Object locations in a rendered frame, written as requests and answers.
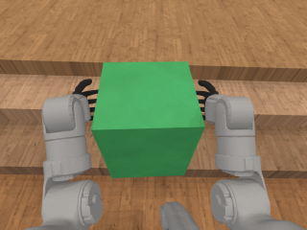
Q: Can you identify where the robot right upper arm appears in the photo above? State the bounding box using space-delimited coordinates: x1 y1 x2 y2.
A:
210 178 306 230

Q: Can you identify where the robot left forearm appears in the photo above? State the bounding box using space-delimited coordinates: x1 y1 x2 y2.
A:
41 94 92 220

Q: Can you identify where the carton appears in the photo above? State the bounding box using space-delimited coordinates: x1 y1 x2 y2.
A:
91 61 205 178

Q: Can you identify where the left robot hand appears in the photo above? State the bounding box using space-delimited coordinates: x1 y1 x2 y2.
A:
72 79 99 121

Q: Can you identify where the robot right thigh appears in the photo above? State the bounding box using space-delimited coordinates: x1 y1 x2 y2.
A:
159 201 200 230

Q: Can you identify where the robot right forearm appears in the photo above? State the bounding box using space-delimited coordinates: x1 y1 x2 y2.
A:
204 94 271 210

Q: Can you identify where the robot left upper arm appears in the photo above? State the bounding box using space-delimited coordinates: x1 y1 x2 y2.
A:
24 179 104 230

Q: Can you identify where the right robot hand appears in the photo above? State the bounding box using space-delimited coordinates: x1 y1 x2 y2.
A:
196 80 219 121

